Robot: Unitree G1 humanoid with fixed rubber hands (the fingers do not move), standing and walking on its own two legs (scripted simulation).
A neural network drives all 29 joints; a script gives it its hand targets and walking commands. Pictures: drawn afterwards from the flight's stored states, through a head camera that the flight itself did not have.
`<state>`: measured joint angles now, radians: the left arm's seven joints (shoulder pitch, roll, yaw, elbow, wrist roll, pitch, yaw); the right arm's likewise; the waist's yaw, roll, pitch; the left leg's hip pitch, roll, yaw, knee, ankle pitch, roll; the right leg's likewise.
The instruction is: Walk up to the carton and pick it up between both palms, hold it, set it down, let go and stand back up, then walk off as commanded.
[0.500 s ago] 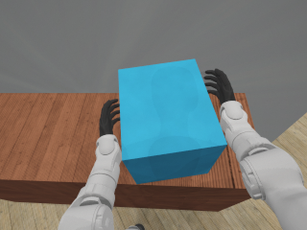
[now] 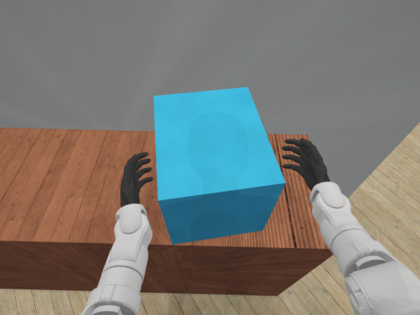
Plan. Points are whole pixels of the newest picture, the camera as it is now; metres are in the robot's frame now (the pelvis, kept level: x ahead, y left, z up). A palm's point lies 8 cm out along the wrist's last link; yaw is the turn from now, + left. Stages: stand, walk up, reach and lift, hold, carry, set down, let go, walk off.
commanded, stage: set down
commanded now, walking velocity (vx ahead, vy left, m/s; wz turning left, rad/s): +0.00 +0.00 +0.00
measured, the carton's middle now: (210, 165) +0.43 +0.04 -0.01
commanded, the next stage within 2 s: none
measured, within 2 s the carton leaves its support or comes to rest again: neither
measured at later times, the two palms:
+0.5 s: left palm (130, 217) +0.28 +0.19 +0.02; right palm (331, 206) +0.32 -0.19 +0.03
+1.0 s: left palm (119, 255) +0.21 +0.19 +0.02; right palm (351, 259) +0.23 -0.20 +0.02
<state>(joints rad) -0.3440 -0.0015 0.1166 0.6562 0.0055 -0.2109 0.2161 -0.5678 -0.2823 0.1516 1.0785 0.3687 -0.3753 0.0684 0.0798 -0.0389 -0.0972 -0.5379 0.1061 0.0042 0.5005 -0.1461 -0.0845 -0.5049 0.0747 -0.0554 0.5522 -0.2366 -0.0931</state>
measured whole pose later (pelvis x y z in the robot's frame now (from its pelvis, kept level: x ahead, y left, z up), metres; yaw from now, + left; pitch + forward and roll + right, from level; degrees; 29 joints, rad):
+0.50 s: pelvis +0.02 +0.00 +0.01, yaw +1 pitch +0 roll +1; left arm -0.04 -0.02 0.09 0.48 0.02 -0.18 0.19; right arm -0.22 -0.27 0.18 0.83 0.36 -0.41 0.07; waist 0.02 -0.04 -0.03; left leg -0.25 0.07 -0.02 0.39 -0.16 -0.09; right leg -0.22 0.06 -0.05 0.47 -0.27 -0.09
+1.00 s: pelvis +0.02 +0.01 +0.01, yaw +0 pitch -6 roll +1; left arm 0.31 -0.02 -0.04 0.09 0.04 -0.03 0.25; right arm 0.20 -0.29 0.10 0.47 0.34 -0.34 0.14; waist 0.03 -0.07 0.02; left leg -0.10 0.06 0.00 0.37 -0.16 -0.07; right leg -0.08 0.06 -0.02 0.44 -0.26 -0.07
